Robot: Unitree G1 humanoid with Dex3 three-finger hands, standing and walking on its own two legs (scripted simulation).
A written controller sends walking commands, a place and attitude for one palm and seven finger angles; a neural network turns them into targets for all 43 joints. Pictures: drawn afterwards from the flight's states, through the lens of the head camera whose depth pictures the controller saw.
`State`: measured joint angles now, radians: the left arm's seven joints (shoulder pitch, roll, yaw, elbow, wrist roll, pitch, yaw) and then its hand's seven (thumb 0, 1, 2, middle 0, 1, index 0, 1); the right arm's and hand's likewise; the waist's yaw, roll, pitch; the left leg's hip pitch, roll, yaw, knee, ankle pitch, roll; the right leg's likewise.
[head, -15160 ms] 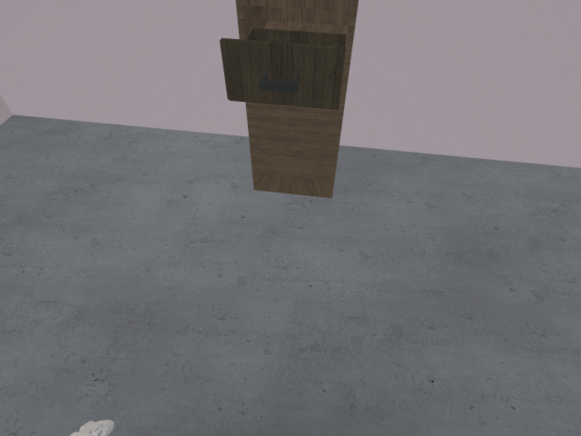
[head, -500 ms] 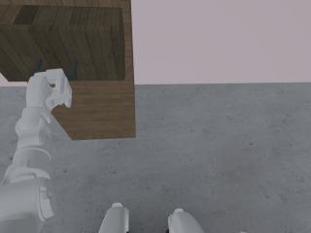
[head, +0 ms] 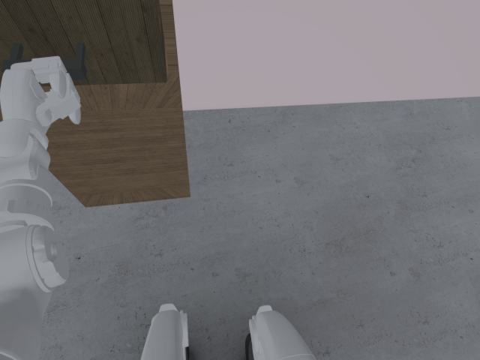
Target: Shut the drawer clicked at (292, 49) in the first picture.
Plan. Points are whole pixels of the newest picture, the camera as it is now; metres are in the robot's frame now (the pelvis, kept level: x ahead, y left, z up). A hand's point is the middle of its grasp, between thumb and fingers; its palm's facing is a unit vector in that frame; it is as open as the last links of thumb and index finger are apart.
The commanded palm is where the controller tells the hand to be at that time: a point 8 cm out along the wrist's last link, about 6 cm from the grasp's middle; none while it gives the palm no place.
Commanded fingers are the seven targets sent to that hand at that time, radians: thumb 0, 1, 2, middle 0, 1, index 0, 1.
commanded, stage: push the drawer shut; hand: left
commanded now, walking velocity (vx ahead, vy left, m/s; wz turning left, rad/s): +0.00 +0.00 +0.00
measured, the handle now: (47, 59) +0.59 +0.27 +0.08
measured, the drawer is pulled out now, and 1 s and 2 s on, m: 0.03 0.00 0.00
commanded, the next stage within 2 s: pull the fist back off the drawer in 0.46 s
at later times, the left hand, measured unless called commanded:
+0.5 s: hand (67, 80) +0.55 +0.24 +0.08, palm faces +0.07 -1.00 -0.03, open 3.1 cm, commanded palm +0.57 +0.25 +0.08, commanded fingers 0.00 0.90 0.90 -1.40 -1.60 -1.40 -1.60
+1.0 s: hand (76, 81) +0.54 +0.22 +0.08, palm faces +0.07 -1.00 -0.01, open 3.3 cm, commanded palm +0.52 +0.25 +0.08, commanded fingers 0.00 0.90 0.90 -1.40 -1.60 -1.40 -1.60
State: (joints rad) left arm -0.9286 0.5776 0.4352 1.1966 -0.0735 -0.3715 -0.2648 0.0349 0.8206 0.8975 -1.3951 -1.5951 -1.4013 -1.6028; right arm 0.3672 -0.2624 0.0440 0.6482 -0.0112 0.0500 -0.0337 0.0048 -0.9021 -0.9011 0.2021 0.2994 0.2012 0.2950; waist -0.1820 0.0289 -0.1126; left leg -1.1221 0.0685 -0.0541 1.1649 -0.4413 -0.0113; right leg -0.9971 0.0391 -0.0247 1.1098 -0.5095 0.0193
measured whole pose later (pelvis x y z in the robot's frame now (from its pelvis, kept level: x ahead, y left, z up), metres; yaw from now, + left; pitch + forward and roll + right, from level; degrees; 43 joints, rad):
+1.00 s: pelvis -0.01 +0.01 -0.01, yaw -1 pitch +26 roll -6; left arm -1.08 0.65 0.42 1.21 -0.03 -0.29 -0.21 0.04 0.83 0.91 -1.39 -1.60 -1.40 -1.60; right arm 0.41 -0.26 0.07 0.64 -0.04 0.03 -0.01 0.00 -0.90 -0.90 0.20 0.30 0.20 0.30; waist -0.23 0.04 -0.10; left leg -1.24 0.07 -0.07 1.20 -0.42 0.00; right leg -1.09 0.04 -0.04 1.13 -0.48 0.03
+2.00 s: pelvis +0.03 +0.00 +0.07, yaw +2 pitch +5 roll -1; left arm -0.05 0.34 0.22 0.22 -0.14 -0.11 -0.05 0.01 0.90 0.90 -1.40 -1.59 -1.40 -1.60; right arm 0.21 -0.24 0.03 0.53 0.05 0.03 -0.08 0.01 -0.90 -0.90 0.20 0.30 0.20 0.29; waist 0.00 0.04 -0.09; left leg -0.50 0.03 -0.02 0.76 -0.35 -0.01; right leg -0.39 0.00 0.00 0.72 -0.41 0.02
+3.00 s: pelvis +0.04 -0.01 +0.10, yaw +2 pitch -2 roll -1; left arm 0.54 0.34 0.34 -0.46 -0.06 -0.15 0.08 0.01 0.89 0.89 -1.40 -1.59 -1.41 -1.60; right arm 0.17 -0.23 0.02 0.57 -0.01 -0.03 -0.08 0.01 -0.90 -0.90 0.20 0.30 0.20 0.30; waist 0.03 0.07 0.00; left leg -0.19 0.04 -0.01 0.45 -0.23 -0.02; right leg -0.06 0.01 0.00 0.36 -0.26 0.01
